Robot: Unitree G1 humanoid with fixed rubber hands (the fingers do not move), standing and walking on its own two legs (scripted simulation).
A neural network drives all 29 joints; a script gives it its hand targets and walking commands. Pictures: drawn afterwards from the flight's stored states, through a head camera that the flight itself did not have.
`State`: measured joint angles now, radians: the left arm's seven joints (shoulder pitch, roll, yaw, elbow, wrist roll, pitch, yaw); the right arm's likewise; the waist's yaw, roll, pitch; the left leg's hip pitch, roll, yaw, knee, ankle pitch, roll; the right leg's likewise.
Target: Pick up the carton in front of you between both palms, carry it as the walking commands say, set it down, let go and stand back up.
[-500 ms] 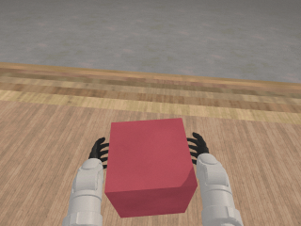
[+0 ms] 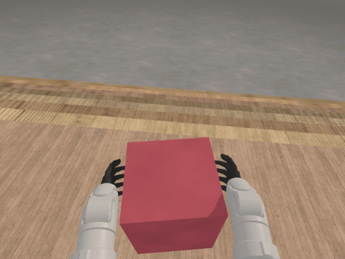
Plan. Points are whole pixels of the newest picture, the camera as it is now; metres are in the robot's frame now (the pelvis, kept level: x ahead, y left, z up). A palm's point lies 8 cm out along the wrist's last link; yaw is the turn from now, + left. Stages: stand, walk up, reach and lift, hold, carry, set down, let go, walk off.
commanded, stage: reach and lift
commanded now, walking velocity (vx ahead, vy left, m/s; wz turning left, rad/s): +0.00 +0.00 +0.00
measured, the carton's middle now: (171, 197) +0.30 +0.00 -0.04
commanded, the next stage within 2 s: hold in 0.12 s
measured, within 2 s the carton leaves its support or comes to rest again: neither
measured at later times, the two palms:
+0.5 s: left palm (106, 190) +0.28 +0.15 +0.04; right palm (235, 182) +0.29 -0.15 +0.06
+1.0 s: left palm (106, 184) +0.29 +0.15 +0.05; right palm (234, 178) +0.30 -0.15 +0.06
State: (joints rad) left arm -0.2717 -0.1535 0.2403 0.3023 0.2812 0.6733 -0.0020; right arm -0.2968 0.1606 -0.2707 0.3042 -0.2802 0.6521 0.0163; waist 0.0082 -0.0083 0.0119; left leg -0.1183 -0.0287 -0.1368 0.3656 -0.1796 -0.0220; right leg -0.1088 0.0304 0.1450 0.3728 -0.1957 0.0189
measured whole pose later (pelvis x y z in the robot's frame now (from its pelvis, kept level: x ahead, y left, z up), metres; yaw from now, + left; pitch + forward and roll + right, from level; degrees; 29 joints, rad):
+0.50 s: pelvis +0.00 +0.00 +0.00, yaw +0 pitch -7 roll +0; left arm -0.26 -0.15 0.23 0.25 0.29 0.77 -0.01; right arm -0.30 0.16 -0.25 0.26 -0.28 0.75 0.01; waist 0.01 -0.02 0.01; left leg -0.04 -0.02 -0.14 0.33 -0.17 -0.02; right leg -0.03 0.03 0.14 0.34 -0.18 0.02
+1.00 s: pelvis +0.00 +0.00 +0.00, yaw +0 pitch -2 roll +0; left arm -0.24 -0.15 0.22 0.17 0.25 0.80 0.00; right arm -0.27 0.15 -0.20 0.18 -0.25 0.78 -0.01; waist 0.01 -0.01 -0.07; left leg -0.19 -0.01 -0.08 0.47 -0.31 -0.02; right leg -0.20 0.00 0.08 0.51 -0.35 0.02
